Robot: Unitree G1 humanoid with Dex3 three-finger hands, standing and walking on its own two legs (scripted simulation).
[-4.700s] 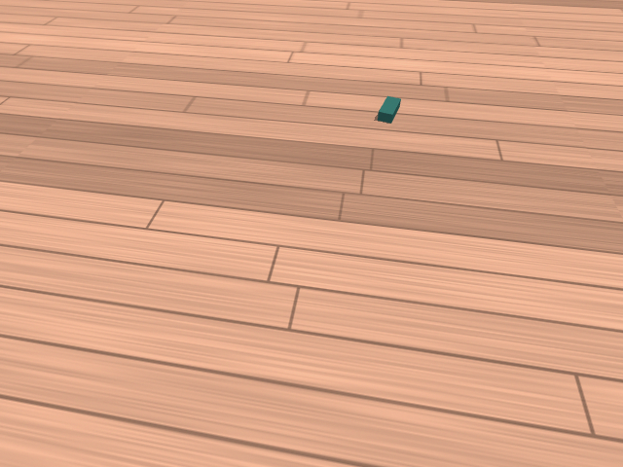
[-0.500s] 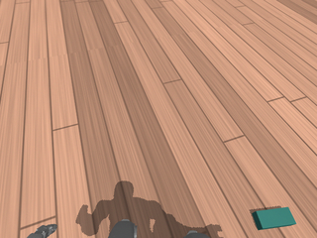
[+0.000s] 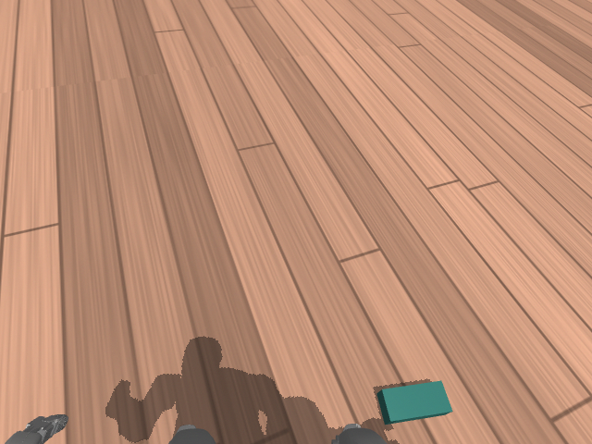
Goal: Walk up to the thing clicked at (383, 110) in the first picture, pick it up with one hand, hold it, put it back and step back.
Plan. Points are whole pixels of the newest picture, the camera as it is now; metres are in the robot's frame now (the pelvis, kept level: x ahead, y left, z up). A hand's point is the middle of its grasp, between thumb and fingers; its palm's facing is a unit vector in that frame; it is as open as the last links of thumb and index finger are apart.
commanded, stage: walk up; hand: left
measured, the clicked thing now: (413, 402) +0.33 -0.40 -0.69
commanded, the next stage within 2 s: none
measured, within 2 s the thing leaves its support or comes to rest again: neither
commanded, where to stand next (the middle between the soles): -0.02 -0.60 m, yaw +8 degrees
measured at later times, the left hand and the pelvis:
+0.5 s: hand out of the picture +0.08 +0.10 -0.14, palm faces -0.07 -0.94 -0.33, open 7.4 cm; pelvis -0.02 -0.19 +0.02, yaw +3 degrees
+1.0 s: hand out of the picture +0.02 -0.13 -0.14, palm faces -0.01 -0.94 -0.33, open 7.4 cm; pelvis -0.06 -0.41 +0.02, yaw +6 degrees
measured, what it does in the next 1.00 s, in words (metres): steps to the right: left foot, then right foot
